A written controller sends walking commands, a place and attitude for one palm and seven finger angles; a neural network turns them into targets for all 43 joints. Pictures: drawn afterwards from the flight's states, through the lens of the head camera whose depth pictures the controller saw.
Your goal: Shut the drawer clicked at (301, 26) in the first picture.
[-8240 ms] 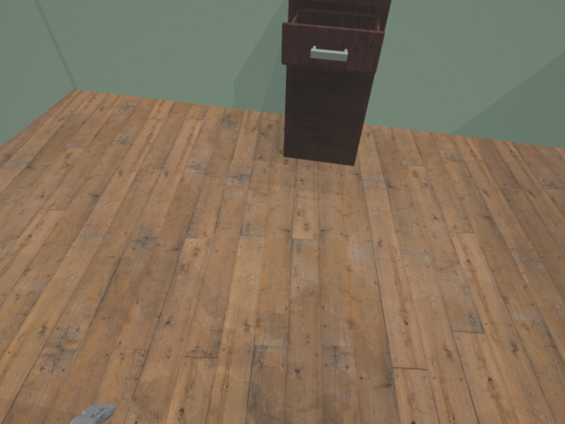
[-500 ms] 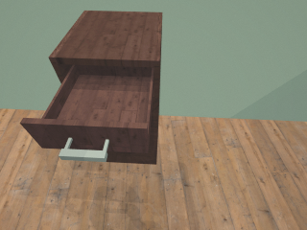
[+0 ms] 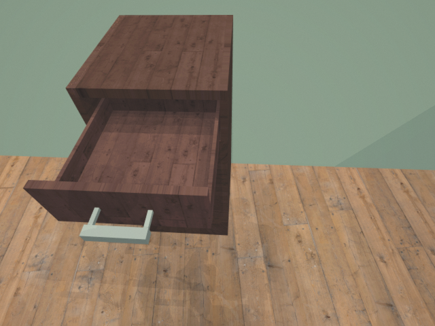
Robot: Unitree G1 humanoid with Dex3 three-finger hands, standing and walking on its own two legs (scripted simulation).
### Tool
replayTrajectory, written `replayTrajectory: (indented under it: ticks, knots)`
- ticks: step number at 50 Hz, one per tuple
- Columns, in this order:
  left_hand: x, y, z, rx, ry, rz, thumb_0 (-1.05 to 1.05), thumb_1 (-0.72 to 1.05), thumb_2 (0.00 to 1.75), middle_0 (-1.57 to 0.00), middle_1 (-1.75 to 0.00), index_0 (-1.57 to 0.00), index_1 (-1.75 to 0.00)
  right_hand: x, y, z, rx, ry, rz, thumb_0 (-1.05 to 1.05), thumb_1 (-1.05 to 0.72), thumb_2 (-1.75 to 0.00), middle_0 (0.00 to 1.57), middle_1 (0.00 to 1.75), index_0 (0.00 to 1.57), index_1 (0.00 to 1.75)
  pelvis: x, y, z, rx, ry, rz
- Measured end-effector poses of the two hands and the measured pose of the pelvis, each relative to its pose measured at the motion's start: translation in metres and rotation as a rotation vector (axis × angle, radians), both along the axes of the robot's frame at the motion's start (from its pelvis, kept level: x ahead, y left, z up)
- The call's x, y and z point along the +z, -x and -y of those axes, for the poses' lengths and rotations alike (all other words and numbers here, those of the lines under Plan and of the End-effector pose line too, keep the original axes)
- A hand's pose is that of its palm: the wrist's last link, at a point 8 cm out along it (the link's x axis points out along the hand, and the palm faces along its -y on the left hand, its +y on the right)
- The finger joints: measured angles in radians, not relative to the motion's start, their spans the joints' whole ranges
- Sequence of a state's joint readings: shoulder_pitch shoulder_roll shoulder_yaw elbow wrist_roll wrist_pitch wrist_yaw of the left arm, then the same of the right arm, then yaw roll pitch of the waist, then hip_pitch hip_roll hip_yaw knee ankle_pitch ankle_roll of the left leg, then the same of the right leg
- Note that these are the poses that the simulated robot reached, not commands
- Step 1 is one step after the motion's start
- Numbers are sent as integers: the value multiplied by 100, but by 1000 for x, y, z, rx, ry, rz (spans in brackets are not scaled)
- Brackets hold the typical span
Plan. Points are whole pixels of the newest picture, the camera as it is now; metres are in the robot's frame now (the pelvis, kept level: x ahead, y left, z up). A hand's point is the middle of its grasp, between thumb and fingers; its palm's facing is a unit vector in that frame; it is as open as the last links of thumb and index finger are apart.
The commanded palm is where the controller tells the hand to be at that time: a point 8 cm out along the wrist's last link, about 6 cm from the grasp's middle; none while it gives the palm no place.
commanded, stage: come to a stop and stand still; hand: left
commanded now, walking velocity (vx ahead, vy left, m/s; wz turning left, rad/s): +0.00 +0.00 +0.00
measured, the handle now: (119, 224) +0.30 +0.23 -0.02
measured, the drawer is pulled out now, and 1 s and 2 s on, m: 0.28 0.28 0.26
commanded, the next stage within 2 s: look again from close up in 0.46 s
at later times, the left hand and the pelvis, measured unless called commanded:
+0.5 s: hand out of the picture +0.00 +0.16 -0.16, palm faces +0.04 -0.98 -0.20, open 7.3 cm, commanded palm none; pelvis -0.02 -0.01 +0.01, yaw +0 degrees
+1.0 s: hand out of the picture -0.01 +0.20 -0.16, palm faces +0.03 -0.98 -0.20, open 7.4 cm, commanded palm none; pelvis -0.02 +0.03 +0.01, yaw +0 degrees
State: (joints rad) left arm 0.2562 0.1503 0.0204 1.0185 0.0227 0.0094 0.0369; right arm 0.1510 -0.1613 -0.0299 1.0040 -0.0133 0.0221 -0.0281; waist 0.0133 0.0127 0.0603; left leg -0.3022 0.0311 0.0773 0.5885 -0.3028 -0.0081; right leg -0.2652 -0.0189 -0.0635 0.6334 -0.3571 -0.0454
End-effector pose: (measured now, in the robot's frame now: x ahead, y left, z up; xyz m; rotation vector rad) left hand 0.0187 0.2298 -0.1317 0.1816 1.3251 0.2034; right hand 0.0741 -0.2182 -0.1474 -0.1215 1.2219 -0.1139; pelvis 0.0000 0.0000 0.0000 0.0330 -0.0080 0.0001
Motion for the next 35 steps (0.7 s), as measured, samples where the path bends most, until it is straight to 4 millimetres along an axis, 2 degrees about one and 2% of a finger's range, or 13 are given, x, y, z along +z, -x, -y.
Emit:
replayTrajectory:
  ticks: [5, 10, 14, 19, 26, 31, 35]
  knots:
    - [1, -10, 4, -20, 3, 30, 0, 92, 90, -20, -30, -20, -30, 2, 12, 8, -27, 8, -15, 0, -93, -90, 20, 30, 20, 30, 1, 1, 4, -5, 14, -12]
    - [1, -16, 7, -16, 18, 54, 0, 93, 90, -20, -30, -20, -30, 11, 39, 15, -21, 36, -67, -1, -93, -90, 20, 30, 20, 30, 7, 5, 10, -12, 6, -1]
    - [4, -13, 10, -21, 25, 61, 0, 93, 90, -20, -30, -20, -30, 13, 62, 17, -23, 35, -113, 0, -92, -90, 20, 30, 20, 30, 10, 9, 12, -11, 12, 8]
    - [7, 1, 12, -19, 30, 41, 0, 93, 90, -20, -30, -20, -30, 12, 87, 12, -27, 13, -161, 0, -92, -90, 20, 30, 19, 30, 13, 13, 14, -6, 17, 16]
    - [5, 31, 19, 7, 48, -27, 0, 92, 90, -20, -30, -20, -30, 11, 115, -1, -24, -21, -230, 0, -91, -90, 20, 30, 19, 30, 15, 16, 14, 0, 21, 14]
    - [2, 52, 19, -11, 47, -68, 0, 91, 90, -20, -30, -20, -30, 4, 118, -7, -40, -27, -212, 0, -91, -90, 20, 30, 20, 30, 9, 21, 4, -1, 49, 3]
    - [0, 55, 10, -4, 48, -73, 0, 91, 90, -20, -30, -20, -30, 2, 114, -16, -43, -26, -169, 0, -91, -90, 20, 30, 19, 30, 7, 21, -6, 0, 39, 17]
